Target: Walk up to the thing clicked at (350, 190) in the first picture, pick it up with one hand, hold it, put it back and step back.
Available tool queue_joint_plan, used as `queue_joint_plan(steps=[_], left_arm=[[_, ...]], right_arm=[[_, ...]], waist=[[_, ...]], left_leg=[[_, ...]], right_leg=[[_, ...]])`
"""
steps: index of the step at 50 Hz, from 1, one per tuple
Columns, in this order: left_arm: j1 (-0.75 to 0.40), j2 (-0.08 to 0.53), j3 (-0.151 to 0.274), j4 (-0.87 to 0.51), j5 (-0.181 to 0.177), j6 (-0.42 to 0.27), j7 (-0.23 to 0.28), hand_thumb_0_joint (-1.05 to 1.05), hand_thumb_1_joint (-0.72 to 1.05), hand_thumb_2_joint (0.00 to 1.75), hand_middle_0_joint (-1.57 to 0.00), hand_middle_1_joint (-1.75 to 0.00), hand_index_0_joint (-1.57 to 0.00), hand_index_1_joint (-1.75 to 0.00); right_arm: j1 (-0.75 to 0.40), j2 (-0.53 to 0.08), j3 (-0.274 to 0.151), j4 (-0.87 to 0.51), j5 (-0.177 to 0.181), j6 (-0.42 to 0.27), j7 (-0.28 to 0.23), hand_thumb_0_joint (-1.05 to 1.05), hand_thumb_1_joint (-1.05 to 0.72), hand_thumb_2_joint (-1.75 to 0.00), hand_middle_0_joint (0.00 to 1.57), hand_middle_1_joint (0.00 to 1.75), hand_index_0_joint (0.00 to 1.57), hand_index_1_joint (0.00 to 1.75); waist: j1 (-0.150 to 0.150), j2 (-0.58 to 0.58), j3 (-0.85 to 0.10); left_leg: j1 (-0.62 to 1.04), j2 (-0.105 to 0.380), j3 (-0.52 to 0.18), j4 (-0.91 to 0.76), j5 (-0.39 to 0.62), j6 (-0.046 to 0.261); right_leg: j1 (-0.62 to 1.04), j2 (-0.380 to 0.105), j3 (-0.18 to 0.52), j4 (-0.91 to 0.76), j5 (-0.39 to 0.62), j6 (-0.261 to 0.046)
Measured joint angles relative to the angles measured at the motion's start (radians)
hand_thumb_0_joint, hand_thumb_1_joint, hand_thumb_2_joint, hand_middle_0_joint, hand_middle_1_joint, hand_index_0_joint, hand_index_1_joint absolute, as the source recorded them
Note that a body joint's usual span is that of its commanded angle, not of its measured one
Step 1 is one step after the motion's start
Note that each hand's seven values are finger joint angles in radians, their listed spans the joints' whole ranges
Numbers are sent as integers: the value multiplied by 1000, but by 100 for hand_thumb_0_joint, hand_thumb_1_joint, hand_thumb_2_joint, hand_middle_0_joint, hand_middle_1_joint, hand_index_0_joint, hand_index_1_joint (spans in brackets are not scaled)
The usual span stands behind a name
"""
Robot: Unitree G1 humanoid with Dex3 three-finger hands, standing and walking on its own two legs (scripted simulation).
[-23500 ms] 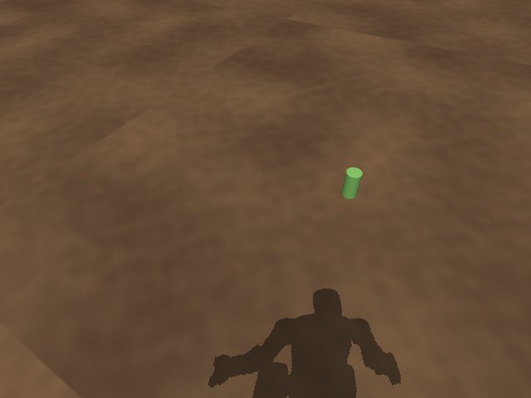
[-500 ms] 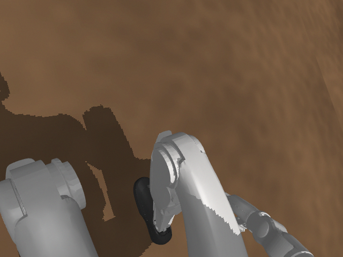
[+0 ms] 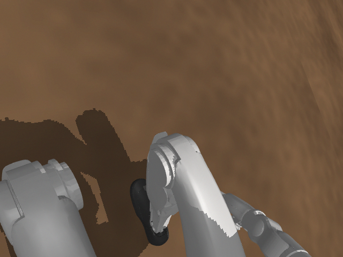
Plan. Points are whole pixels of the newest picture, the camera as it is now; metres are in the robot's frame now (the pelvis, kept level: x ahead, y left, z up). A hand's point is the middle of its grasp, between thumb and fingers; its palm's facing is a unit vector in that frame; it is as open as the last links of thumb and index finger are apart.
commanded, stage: open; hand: left
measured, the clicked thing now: out of the picture +0.44 +0.31 -0.20
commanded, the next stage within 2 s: withdraw in 0.14 s
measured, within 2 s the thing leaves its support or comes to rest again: rests again in 0.98 s
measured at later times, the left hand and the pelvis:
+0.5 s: hand out of the picture +0.45 +0.34 -0.14, palm faces +0.51 -0.86 +0.02, open 17.2 cm; pelvis +0.00 +0.00 +0.00, yaw +0 degrees
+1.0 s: hand out of the picture +0.39 +0.44 -0.03, palm faces +0.49 -0.81 -0.31, open 17.4 cm; pelvis +0.01 -0.01 +0.05, yaw +5 degrees
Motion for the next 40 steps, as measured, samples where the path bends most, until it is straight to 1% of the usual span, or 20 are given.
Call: queue_joint_plan(steps=[4, 8, 14, 18, 21, 24, 27, 29, 31, 34, 37, 38, 39, 40], left_arm=[[-4, 13, 9, 3, 0, 10, 1, -1, -57, 37, -61, -54, -62, -53], [2, 11, 12, 2, -3, 18, 0, -1, -59, 28, -53, -44, -53, -43], [16, 3, 13, 0, -6, 18, 0, -1, -61, 18, -39, -30, -40, -30], [13, 2, 14, 1, -6, 14, 0, -2, -61, 15, -30, -22, -30, -22], [8, 6, 27, -19, 6, 22, -4, -1, -61, 13, -23, -18, -23, -18], [5, 10, 54, -71, 13, 44, -14, -1, -61, 12, -17, -14, -17, -14], [3, 15, 81, -152, 15, 83, -34, -1, -61, 11, -14, -11, -13, -11], [2, 24, 82, -190, 9, 115, -54, -1, -61, 9, -12, -9, -12, -10], [4, 32, 66, -206, -6, 154, -79, -1, -61, 8, -11, -8, -10, -8], [6, 36, 28, -196, -37, 217, -125, -1, -61, 5, -9, -6, -9, -6], [6, 25, 18, -179, -68, 262, -173, -1, -61, 3, -8, -4, -8, -4], [8, 19, 35, -191, -29, 289, -172, -1, -60, 3, -8, -3, -8, -3], [10, 17, 42, -207, 10, 323, -167, -1, -59, 3, -8, -3, -8, -3], [13, 17, 35, -212, 34, 354, -163, -1, -58, 3, -7, -3, -8, -3]], right_arm=[[4, -2, 3, -23, 2, 6, 3, 0, -92, -90, 21, 30, 21, 30], [4, -7, 3, -36, 4, 9, 5, 0, -91, -90, 21, 30, 21, 30], [-3, -11, 4, -39, 3, 7, 6, 0, -91, -90, 21, 30, 21, 30], [-4, -10, 5, -33, 3, 5, 4, 0, -91, -90, 21, 30, 21, 30], [0, -8, 3, -28, 6, 8, 1, 0, -91, -90, 21, 30, 21, 30], [11, -4, -5, -20, 12, 15, -2, 0, -91, -90, 21, 30, 21, 30], [37, 1, -24, -11, 25, 27, -5, 0, -91, -90, 21, 30, 21, 30], [60, 5, -39, -6, 38, 39, -8, 0, -91, -90, 21, 30, 21, 30], [83, 7, -56, -1, 54, 47, -10, 0, -91, -90, 21, 30, 21, 30], [106, 5, -78, 3, 82, 53, -16, 0, -91, -90, 21, 30, 21, 30], [111, 0, -98, 0, 107, 47, -23, 0, -91, -90, 21, 30, 21, 30], [114, 5, -116, 0, 119, 45, -24, 0, -90, -90, 21, 30, 21, 30], [120, 13, -140, 0, 133, 49, -26, 0, -90, -90, 21, 30, 21, 30], [128, 21, -161, -3, 147, 57, -27, 0, -90, -90, 21, 30, 21, 30]], waist=[[-6, 0, -3], [-4, 2, -1], [0, 1, 1], [2, -4, 1], [5, -6, 5], [11, -3, 8], [20, 9, -1], [26, 23, -21], [31, 43, -49], [37, 76, -89], [42, 102, -113], [45, 106, -120], [47, 109, -130], [49, 113, -144]], left_leg=[[2, 0, -6, -1, -2, -1], [3, 2, -5, -5, 0, 1], [2, 4, -1, -10, 8, 3], [0, 4, -1, -8, 12, 3], [2, 5, -1, -7, 11, 2], [2, 6, 1, -8, 8, 2], [1, 5, 8, -17, 4, 0], [-2, 5, 16, -26, 2, -2], [-7, 5, 27, -39, 0, -2], [-14, 7, 46, -60, 1, 4], [-20, 9, 61, -77, 7, 11], [-21, 10, 65, -82, 9, 12], [-24, 12, 72, -90, 13, 12], [-28, 13, 79, -98, 16, 12]], right_leg=[[3, 0, -5, -5, 0, -1], [4, 1, -5, -10, 3, -1], [1, 1, -3, -13, 12, 3], [-2, 2, -2, -10, 16, 2], [-2, 2, -3, -8, 16, -3], [-1, 1, -2, -9, 13, -5], [-2, -4, 2, -12, 6, -8], [-5, -10, 5, -15, 0, -13], [-11, -17, 11, -20, -8, -15], [-17, -24, 23, -31, -14, -7], [-22, -28, 32, -42, -14, 0], [-24, -29, 35, -46, -12, 0], [-28, -31, 38, -48, -11, -5], [-35, -33, 43, -51, -9, -11]])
